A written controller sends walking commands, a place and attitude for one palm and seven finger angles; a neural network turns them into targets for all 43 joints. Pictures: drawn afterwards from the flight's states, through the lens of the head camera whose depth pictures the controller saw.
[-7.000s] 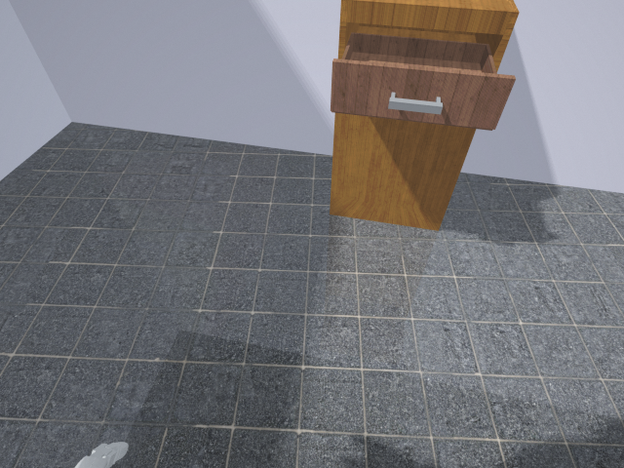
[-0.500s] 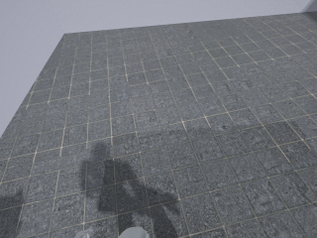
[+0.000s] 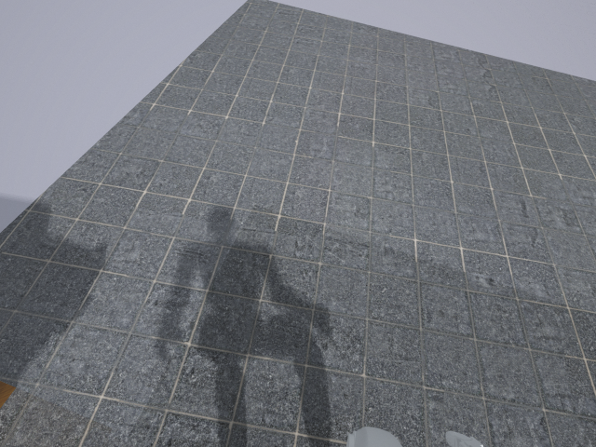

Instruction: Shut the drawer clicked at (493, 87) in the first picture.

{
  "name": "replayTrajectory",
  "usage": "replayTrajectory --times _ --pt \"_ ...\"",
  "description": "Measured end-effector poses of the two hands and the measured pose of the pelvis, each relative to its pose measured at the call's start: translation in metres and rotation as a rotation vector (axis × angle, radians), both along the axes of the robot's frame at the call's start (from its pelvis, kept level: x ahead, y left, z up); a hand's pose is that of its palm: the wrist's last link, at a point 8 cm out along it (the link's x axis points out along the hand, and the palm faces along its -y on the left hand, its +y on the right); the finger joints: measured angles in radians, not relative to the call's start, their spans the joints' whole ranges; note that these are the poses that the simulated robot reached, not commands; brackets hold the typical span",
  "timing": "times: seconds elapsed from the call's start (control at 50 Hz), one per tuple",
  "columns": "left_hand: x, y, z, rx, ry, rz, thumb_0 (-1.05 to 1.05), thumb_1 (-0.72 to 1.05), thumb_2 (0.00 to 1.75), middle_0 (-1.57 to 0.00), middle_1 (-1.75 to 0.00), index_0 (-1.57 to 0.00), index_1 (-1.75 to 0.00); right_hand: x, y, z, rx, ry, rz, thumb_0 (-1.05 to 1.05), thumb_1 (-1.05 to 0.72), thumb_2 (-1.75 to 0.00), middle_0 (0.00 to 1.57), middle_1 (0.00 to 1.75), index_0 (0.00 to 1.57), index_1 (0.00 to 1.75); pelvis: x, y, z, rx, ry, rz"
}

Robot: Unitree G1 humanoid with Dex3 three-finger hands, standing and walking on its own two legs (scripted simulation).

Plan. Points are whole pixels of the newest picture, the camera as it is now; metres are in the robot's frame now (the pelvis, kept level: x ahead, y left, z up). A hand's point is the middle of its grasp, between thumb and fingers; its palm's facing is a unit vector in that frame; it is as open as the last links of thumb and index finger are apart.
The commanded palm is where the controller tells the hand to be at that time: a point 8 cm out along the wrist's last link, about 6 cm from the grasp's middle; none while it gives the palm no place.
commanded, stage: turn to face it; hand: left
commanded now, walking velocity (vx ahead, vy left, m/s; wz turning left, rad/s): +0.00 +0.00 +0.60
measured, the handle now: out of the picture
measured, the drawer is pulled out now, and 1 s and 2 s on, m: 0.28 0.28 0.28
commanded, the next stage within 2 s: none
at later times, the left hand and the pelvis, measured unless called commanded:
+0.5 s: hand out of the picture +0.07 +0.18 -0.13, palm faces +0.28 -0.91 -0.29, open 7.4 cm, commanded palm none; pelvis +0.00 -0.05 +0.00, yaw +18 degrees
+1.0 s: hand out of the picture -0.12 +0.23 -0.18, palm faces +0.61 -0.75 -0.25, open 7.4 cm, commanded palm none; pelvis -0.02 +0.02 +0.00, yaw +36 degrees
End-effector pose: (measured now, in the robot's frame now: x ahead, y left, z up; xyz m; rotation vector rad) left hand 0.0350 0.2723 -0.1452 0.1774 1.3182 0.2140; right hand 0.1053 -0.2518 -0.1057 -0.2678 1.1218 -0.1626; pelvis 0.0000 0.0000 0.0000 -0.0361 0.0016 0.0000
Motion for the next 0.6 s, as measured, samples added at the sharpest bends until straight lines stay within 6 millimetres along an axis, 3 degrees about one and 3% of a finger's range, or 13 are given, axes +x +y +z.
replayTrajectory --times 0.18,0.28,0.36,0.4,0.48,0.6 --pt "0.039 -0.005 0.018 0.002 -0.163 0.037 0.01 0.91 0.89 -0.20 -0.30 -0.20 -0.30 -0.016 0.008 -0.007 0.025 0.077 0.030 0.00 -0.90 -0.90 0.20 0.30 0.21 0.30 0.003 0.000 0.005 0.007 0.003 0.102" --pt "0.056 -0.021 0.028 0.019 -0.226 0.051 0.01 0.91 0.89 -0.20 -0.30 -0.20 -0.30 -0.028 -0.005 -0.020 0.043 0.135 0.039 0.00 -0.90 -0.90 0.20 0.30 0.21 0.30 0.003 -0.013 0.003 0.017 0.010 0.161" --pt "0.058 -0.037 0.035 0.049 -0.274 0.070 0.01 0.91 0.89 -0.20 -0.30 -0.20 -0.30 -0.030 -0.022 -0.037 0.063 0.175 0.059 0.00 -0.90 -0.90 0.20 0.30 0.21 0.30 0.004 -0.030 -0.004 0.034 0.019 0.210" --pt "0.052 -0.044 0.037 0.070 -0.287 0.083 0.01 0.91 0.89 -0.20 -0.30 -0.20 -0.30 -0.026 -0.031 -0.046 0.071 0.184 0.071 0.00 -0.91 -0.90 0.20 0.30 0.21 0.30 0.004 -0.037 -0.008 0.033 0.014 0.232" --pt "0.022 -0.054 0.046 0.087 -0.258 0.146 0.01 0.91 0.89 -0.20 -0.30 -0.20 -0.30 -0.012 -0.038 -0.044 0.075 0.196 0.126 0.00 -0.91 -0.90 0.20 0.30 0.20 0.30 0.004 -0.044 -0.001 0.053 -0.002 0.300" --pt "-0.028 -0.060 0.043 0.085 -0.192 0.262 0.01 0.91 0.89 -0.20 -0.30 -0.20 -0.30 0.019 -0.034 -0.038 0.064 0.199 0.233 0.00 -0.91 -0.90 0.20 0.30 0.20 0.30 0.004 -0.046 0.004 0.070 -0.007 0.389"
